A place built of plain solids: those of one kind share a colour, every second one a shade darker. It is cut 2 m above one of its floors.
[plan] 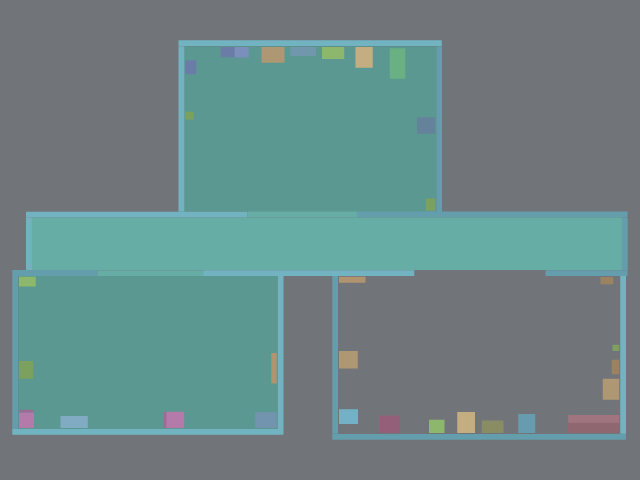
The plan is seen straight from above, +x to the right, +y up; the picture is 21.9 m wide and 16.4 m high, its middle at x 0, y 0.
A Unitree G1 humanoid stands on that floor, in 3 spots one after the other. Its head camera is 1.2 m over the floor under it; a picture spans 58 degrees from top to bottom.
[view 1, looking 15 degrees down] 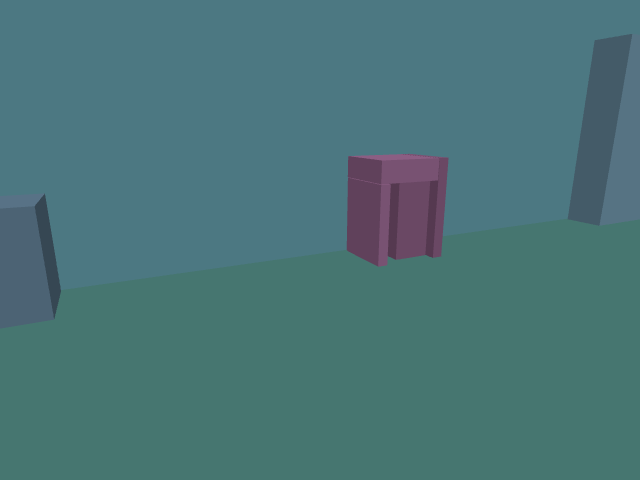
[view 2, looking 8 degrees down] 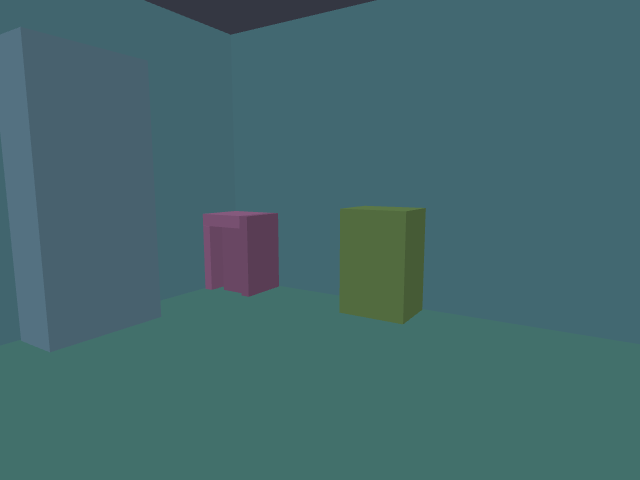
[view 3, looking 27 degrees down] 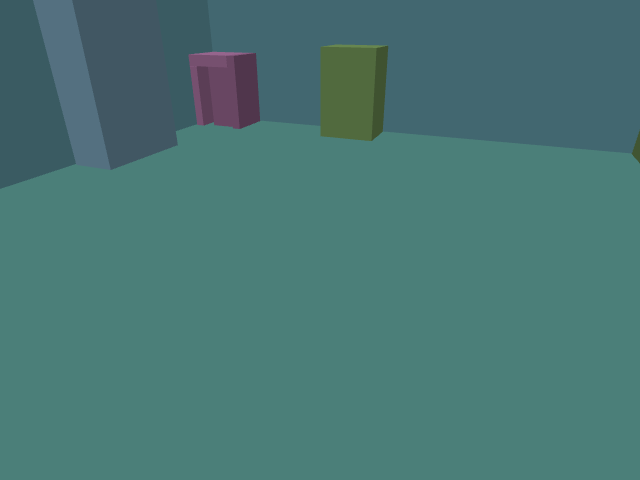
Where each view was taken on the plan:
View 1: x -2.62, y -2.88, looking -116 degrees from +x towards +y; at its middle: wall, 4.12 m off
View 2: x -6.49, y -2.88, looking -148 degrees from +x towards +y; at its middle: wall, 4.56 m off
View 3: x -5.18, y -2.88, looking -158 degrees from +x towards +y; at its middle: floor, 2.64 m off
